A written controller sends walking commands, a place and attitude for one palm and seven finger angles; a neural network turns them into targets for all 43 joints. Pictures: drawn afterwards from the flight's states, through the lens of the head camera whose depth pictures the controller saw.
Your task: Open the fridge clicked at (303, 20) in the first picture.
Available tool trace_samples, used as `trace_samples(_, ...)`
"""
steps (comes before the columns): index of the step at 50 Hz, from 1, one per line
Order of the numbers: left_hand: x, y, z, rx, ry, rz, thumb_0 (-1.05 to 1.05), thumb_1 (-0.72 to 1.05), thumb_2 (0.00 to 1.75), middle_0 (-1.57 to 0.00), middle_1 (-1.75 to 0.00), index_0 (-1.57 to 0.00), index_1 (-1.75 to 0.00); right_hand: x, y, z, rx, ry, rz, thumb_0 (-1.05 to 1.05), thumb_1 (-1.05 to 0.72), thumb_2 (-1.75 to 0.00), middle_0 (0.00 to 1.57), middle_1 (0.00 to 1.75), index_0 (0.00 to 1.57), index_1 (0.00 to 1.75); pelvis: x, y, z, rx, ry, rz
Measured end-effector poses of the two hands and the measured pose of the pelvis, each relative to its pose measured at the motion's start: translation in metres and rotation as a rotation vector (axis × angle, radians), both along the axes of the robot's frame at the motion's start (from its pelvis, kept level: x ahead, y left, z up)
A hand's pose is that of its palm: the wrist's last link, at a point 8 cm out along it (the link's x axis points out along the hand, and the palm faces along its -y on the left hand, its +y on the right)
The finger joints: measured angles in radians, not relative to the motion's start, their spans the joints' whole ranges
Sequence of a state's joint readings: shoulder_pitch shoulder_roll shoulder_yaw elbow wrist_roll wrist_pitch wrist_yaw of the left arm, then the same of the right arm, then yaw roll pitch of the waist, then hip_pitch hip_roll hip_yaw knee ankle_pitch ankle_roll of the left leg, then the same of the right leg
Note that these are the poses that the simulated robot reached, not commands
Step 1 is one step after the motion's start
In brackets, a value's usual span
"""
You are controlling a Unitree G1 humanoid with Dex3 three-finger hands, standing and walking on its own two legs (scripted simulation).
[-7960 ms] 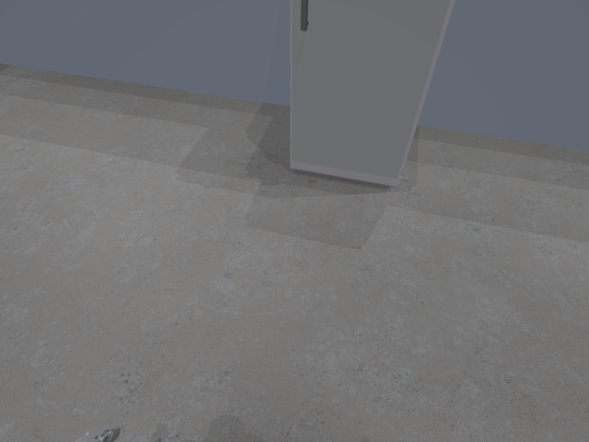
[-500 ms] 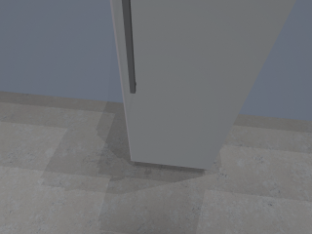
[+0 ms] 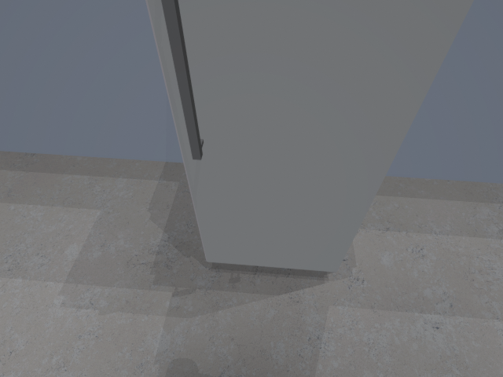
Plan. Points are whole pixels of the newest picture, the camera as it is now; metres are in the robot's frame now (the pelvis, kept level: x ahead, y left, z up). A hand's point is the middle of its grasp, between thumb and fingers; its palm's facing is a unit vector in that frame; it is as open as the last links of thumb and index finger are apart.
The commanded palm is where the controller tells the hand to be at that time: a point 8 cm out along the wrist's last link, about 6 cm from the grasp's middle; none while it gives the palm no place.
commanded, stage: look again from close up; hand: left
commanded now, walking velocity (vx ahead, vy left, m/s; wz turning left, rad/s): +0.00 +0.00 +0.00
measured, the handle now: (182, 49) +0.60 +0.16 +0.22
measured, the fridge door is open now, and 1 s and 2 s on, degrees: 0 0 0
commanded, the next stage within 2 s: shuffle to correct the standing spot in 0.62 s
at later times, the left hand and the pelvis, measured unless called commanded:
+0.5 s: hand out of the picture +0.00 +0.16 -0.18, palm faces +0.03 -0.98 -0.19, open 7.4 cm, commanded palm none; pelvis +0.02 -0.01 +0.00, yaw -1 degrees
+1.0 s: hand out of the picture -0.03 +0.17 -0.19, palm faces +0.09 -0.98 -0.15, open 7.4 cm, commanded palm none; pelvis +0.05 +0.02 -0.01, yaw +1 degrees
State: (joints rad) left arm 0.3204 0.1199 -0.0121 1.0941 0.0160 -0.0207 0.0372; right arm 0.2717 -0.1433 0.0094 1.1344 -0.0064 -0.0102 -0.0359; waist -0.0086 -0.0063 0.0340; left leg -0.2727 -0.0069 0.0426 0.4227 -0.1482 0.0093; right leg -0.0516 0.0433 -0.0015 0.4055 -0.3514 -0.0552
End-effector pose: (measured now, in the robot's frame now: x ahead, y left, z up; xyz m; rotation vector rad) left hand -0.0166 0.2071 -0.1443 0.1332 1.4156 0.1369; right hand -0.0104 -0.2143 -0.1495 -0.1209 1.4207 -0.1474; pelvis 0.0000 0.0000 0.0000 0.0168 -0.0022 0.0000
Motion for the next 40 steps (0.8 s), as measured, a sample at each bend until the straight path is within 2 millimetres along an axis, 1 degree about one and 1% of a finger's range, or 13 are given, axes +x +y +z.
trace_samples(6, 0.008, -0.003, 0.0, 0.002, 0.005, 0.001, 0.0, 0.91, 0.9, -0.2, -0.3, -0.2, -0.3, 0.02, -0.009, 0.001, -0.013, -0.018, 0.011, 0.01, -0.92, -0.9, 0.2, 0.3, 0.2, 0.29, 0.01, -0.004, 0.0, 0.004, 0.001, -0.003)
trace_samples(13, 0.011, -0.004, -0.001, 0.008, 0.014, 0.005, 0.0, 0.91, 0.9, -0.2, -0.3, -0.2, -0.3, 0.041, -0.015, 0.001, -0.025, -0.054, 0.018, 0.01, -0.92, -0.9, 0.2, 0.3, 0.2, 0.29, 0.018, -0.007, -0.001, 0.005, -0.005, -0.009)
trace_samples(20, 0.011, -0.001, -0.001, 0.015, 0.017, 0.01, 0.0, 0.91, 0.9, -0.2, -0.3, -0.2, -0.3, 0.052, -0.015, 0.002, -0.029, -0.075, 0.023, 0.01, -0.92, -0.9, 0.2, 0.3, 0.2, 0.29, 0.021, -0.007, -0.001, 0.006, -0.012, -0.011)
trace_samples(24, 0.009, 0.0, -0.001, 0.017, 0.019, 0.013, 0.0, 0.91, 0.9, -0.2, -0.3, -0.2, -0.3, 0.052, -0.014, 0.002, -0.029, -0.075, 0.025, 0.01, -0.92, -0.9, 0.2, 0.3, 0.2, 0.29, 0.022, -0.006, -0.001, 0.006, -0.015, -0.01)
trace_samples(28, 0.007, 0.002, 0.0, 0.018, 0.022, 0.016, 0.0, 0.91, 0.9, -0.2, -0.3, -0.2, -0.3, 0.048, -0.012, 0.002, -0.027, -0.065, 0.027, 0.01, -0.92, -0.9, 0.2, 0.3, 0.2, 0.29, 0.021, -0.004, -0.001, 0.006, -0.017, -0.008)
trace_samples(40, -0.005, 0.006, -0.001, 0.009, 0.044, 0.022, 0.0, 0.91, 0.9, -0.2, -0.3, -0.2, -0.3, 0.025, -0.003, 0.001, -0.014, -0.009, 0.026, 0.01, -0.92, -0.9, 0.2, 0.3, 0.2, 0.29, 0.017, 0.001, -0.001, 0.004, -0.017, -0.002)
